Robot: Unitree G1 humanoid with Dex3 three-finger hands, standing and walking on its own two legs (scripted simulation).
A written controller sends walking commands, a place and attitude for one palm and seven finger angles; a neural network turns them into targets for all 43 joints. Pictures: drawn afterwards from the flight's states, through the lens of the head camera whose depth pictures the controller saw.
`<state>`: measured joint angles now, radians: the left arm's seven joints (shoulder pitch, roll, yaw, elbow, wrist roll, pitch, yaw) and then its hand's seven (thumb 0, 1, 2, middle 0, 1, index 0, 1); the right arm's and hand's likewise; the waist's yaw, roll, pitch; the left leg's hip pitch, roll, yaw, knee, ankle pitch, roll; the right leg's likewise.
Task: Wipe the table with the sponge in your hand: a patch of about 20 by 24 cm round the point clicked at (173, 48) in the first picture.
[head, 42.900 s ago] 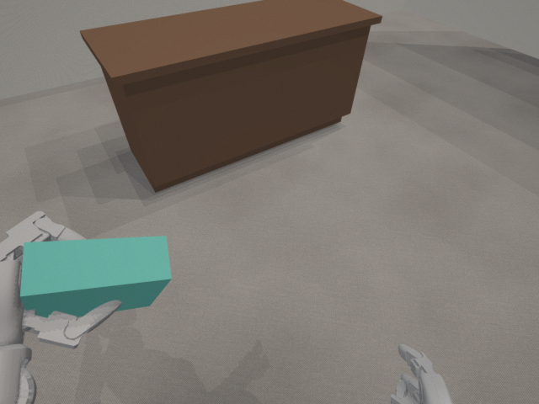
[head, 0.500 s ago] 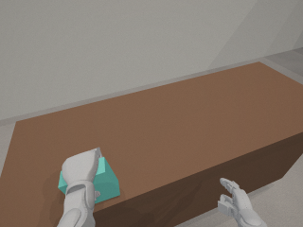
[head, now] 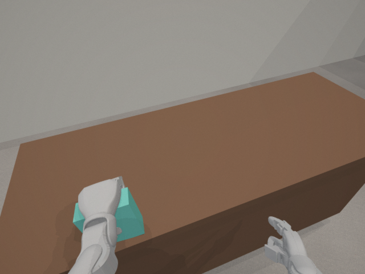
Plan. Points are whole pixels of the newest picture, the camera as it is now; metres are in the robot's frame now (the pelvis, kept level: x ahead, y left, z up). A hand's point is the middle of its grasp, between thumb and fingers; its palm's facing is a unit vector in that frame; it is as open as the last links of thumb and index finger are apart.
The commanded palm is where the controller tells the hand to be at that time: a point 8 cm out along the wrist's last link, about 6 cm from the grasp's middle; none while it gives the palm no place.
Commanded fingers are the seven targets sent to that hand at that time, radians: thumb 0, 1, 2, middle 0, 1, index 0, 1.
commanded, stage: slide back across to the middle lane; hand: left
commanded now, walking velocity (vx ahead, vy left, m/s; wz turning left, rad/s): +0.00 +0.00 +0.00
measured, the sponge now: (115, 223) +0.24 +0.21 -0.04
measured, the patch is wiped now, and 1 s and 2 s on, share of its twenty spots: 1.00 1.00 1.00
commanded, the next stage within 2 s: wipe forward along the middle lane in 0.06 s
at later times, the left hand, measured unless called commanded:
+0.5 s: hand (112, 204) +0.27 +0.22 +0.01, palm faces -0.05 -0.11 -0.99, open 9.8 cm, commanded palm +0.24 +0.24 +0.04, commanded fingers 0.00 0.10 1.30 -1.20 -1.60 -1.20 -1.60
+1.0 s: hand (107, 185) +0.31 +0.25 +0.01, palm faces -0.09 -0.02 -1.00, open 9.8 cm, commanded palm +0.29 +0.26 +0.04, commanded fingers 0.00 0.10 1.30 -1.20 -1.60 -1.20 -1.60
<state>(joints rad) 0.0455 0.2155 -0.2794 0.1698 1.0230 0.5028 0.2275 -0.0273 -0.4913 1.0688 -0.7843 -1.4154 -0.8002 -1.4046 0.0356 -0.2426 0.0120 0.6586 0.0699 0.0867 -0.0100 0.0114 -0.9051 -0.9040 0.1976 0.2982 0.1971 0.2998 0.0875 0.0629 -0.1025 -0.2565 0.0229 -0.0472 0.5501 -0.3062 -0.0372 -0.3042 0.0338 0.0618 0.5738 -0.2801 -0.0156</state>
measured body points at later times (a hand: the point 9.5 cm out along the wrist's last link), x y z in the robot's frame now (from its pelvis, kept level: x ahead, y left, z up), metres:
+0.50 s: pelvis -0.01 -0.01 +0.00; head -0.02 -0.04 +0.44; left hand +0.27 +0.22 +0.06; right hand +0.23 -0.22 -0.09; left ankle -0.01 +0.15 -0.73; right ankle +0.01 -0.11 -0.73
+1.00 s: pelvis -0.04 -0.03 -0.02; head -0.02 -0.06 +0.43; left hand +0.31 +0.24 +0.07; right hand +0.12 -0.28 -0.14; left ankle -0.01 +0.15 -0.73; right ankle +0.01 -0.11 -0.73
